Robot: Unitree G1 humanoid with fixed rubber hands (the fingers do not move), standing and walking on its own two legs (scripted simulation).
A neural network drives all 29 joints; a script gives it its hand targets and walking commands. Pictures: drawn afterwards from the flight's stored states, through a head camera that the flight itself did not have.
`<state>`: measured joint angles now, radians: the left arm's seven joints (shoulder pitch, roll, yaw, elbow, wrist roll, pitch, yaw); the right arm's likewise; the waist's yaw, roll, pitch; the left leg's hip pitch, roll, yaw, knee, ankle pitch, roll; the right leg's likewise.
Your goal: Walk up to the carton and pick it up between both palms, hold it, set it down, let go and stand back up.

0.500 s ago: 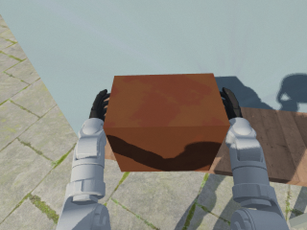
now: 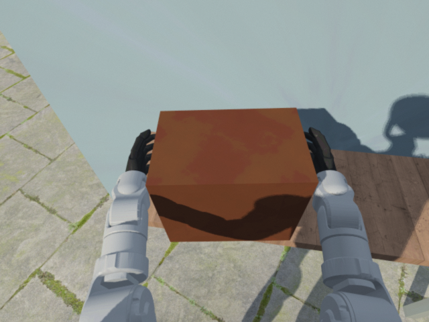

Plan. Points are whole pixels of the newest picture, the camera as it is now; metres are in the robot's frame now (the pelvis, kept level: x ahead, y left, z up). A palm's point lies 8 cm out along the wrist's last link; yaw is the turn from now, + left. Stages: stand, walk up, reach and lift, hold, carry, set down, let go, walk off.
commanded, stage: set down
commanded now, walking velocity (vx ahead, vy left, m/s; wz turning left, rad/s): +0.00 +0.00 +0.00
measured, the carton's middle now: (228, 179) +0.38 +0.01 +0.04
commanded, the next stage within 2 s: none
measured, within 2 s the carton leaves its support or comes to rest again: rests again in 0.78 s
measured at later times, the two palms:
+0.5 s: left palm (145, 173) +0.38 +0.18 +0.06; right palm (323, 172) +0.38 -0.17 +0.06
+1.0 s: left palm (143, 177) +0.39 +0.19 +0.03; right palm (312, 176) +0.39 -0.16 +0.04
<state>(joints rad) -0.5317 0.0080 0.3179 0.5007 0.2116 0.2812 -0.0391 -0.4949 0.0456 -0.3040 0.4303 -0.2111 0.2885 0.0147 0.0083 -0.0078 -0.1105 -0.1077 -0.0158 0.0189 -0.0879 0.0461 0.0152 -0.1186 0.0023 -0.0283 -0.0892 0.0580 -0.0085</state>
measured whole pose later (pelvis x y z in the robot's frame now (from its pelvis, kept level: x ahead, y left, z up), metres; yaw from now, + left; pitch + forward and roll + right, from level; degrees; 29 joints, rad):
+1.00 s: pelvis +0.02 +0.00 +0.00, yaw +0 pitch +16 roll +0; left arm -0.51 0.01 0.36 0.69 0.23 0.03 -0.03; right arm -0.48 0.06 -0.34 0.63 -0.22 0.03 0.00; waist 0.01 -0.01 -0.19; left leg -0.23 -0.01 0.01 -0.09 0.04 0.01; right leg -0.24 0.00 -0.03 -0.09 0.05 -0.01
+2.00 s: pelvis +0.01 +0.00 +0.00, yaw +0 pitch +16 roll +0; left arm -0.60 0.08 0.31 0.89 0.13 -0.09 0.00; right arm -0.56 -0.01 -0.29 0.81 -0.14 -0.07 -0.04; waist 0.02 -0.01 -0.19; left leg -0.29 -0.01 0.02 0.00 0.01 0.01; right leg -0.29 0.00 -0.03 -0.02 0.03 -0.01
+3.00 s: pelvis -0.01 +0.00 -0.01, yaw -1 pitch +11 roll +0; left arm -0.83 0.39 -0.03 0.95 -0.34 0.18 0.00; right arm -0.81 -0.37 0.05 0.89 0.37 0.18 -0.04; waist 0.00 -0.01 -0.15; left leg -0.36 -0.01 0.03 0.29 -0.13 0.01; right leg -0.37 0.00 -0.01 0.28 -0.11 0.00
